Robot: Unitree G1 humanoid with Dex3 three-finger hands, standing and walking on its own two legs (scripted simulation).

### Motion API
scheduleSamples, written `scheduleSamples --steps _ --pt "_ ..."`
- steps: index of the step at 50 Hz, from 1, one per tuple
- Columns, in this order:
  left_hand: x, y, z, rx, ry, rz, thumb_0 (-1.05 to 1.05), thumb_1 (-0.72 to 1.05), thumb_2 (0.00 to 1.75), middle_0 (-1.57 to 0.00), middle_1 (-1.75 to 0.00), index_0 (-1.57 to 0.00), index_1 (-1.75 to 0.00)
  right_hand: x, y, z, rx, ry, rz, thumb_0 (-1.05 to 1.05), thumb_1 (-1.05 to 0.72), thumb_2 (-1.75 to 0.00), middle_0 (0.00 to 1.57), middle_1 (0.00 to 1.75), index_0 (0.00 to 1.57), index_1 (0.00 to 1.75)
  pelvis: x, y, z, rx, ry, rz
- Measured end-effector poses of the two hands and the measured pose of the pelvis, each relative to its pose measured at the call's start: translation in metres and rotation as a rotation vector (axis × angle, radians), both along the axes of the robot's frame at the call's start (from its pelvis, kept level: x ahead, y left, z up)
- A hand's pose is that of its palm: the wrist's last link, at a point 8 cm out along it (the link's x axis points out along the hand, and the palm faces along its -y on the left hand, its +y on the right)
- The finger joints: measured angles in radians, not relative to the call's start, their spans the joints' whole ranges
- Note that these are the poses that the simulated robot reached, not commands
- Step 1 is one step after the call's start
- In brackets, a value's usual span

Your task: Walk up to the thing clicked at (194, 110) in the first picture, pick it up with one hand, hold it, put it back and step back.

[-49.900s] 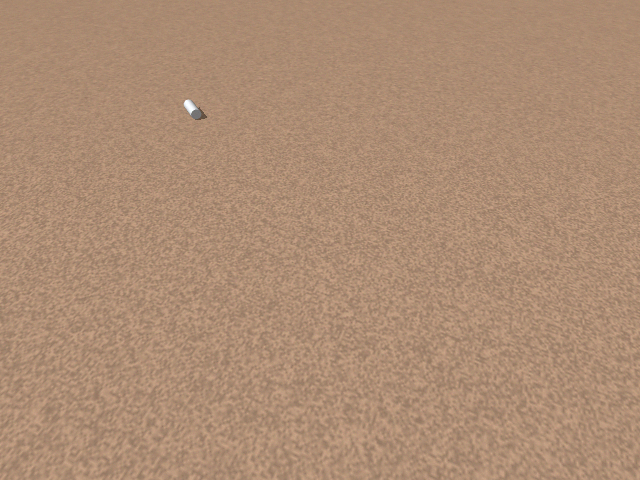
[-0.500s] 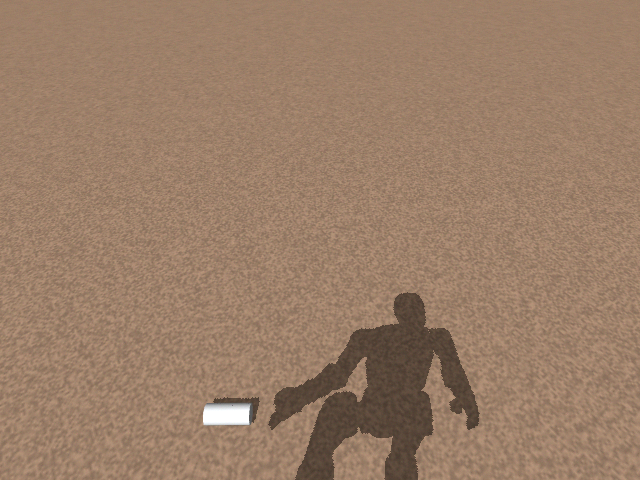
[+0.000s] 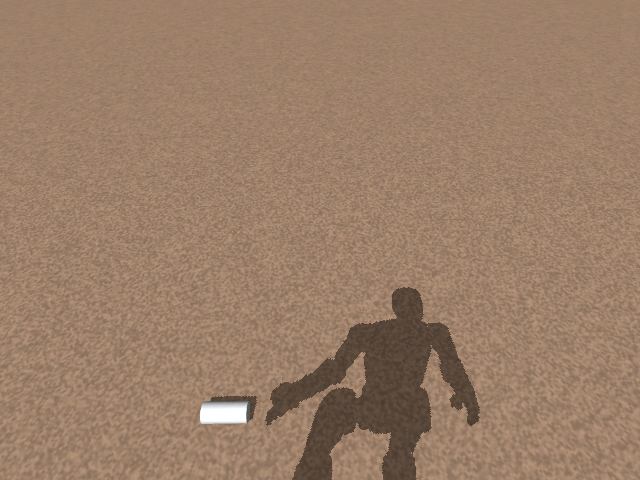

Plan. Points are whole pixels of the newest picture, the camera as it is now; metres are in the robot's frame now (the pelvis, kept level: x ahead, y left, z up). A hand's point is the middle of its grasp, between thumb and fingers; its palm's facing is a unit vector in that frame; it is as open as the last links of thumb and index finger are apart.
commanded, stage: stand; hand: left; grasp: from above
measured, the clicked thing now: (225, 412) +0.44 +0.31 -0.75
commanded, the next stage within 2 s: step back in 0.26 s
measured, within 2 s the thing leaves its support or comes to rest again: neither
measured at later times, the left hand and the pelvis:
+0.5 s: hand out of the picture +0.09 +0.28 -0.17, palm faces -0.03 -0.93 -0.38, open 7.4 cm; pelvis -0.03 +0.02 -0.02, yaw +0 degrees
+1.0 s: hand out of the picture -0.01 +0.26 -0.16, palm faces -0.09 -0.92 -0.39, open 7.4 cm; pelvis -0.12 +0.01 -0.02, yaw -4 degrees
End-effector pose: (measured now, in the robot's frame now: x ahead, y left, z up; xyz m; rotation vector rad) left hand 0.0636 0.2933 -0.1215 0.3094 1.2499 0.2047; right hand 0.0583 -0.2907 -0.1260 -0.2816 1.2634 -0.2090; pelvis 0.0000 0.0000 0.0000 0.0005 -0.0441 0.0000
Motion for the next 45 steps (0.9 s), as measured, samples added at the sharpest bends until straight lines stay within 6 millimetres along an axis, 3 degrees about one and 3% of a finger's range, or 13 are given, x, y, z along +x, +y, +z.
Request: scheduleSamples --steps 14,20,25,31,39,45 --pt "0.011 -0.002 0.002 0.002 -0.019 -0.005 0.00 0.90 0.90 -0.21 -0.30 -0.21 -0.30 0.007 -0.003 -0.001 0.005 -0.009 0.000 0.01 -0.91 -0.90 0.20 0.30 0.20 0.30 0.003 -0.003 -0.001 0.000 0.006 -0.002" --pt "0.013 0.011 -0.002 0.024 -0.034 0.000 0.00 0.90 0.90 -0.21 -0.30 -0.21 -0.30 0.007 -0.012 -0.002 -0.025 -0.014 -0.005 0.01 -0.91 -0.90 0.20 0.30 0.20 0.30 -0.015 0.001 -0.008 -0.013 0.020 0.002" --pt "0.020 0.033 -0.012 0.038 -0.053 -0.037 0.00 0.90 0.90 -0.21 -0.30 -0.21 -0.30 -0.006 -0.012 -0.001 -0.075 -0.013 -0.010 0.01 -0.91 -0.90 0.20 0.30 0.20 0.30 -0.028 0.019 -0.018 -0.013 0.027 -0.002" --pt "0.029 0.050 -0.019 0.047 -0.100 -0.053 0.00 0.90 0.90 -0.21 -0.30 -0.21 -0.30 -0.041 0.002 0.006 -0.108 0.029 0.003 0.01 -0.91 -0.90 0.20 0.30 0.20 0.30 -0.047 0.030 -0.021 -0.022 0.028 -0.002" --pt "-0.005 0.038 -0.019 0.035 -0.056 -0.098 0.00 0.90 0.90 -0.20 -0.30 -0.20 -0.30 -0.066 0.005 0.006 -0.105 -0.028 -0.013 0.01 -0.90 -0.90 0.21 0.30 0.21 0.30 -0.073 0.027 -0.019 -0.017 0.026 -0.045" --pt "-0.043 0.021 -0.020 0.055 -0.046 -0.116 0.00 0.90 0.90 -0.21 -0.30 -0.21 -0.30 -0.082 -0.012 -0.015 -0.071 -0.080 -0.022 0.01 -0.90 -0.90 0.21 0.30 0.21 0.30 -0.100 0.013 -0.032 -0.016 0.007 -0.075"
